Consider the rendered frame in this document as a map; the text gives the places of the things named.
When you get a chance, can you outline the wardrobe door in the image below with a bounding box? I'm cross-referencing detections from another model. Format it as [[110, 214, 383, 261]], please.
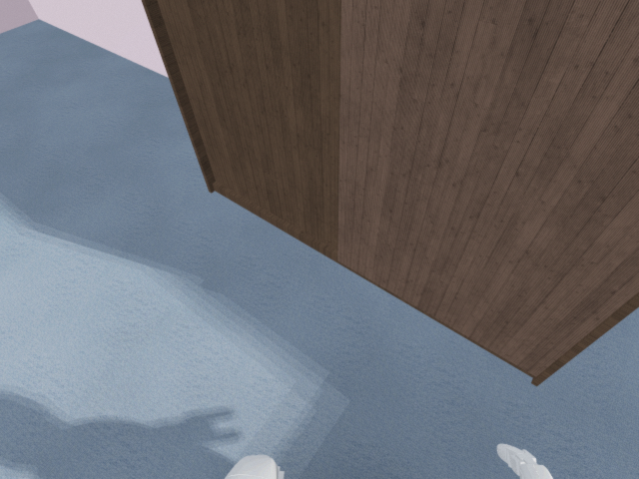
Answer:
[[157, 0, 341, 250], [337, 0, 639, 376]]

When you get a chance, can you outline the right robot hand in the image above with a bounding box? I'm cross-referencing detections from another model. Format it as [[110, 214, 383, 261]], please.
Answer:
[[497, 444, 553, 479]]

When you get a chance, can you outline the left robot thigh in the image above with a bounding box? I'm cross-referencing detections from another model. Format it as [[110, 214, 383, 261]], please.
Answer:
[[225, 455, 285, 479]]

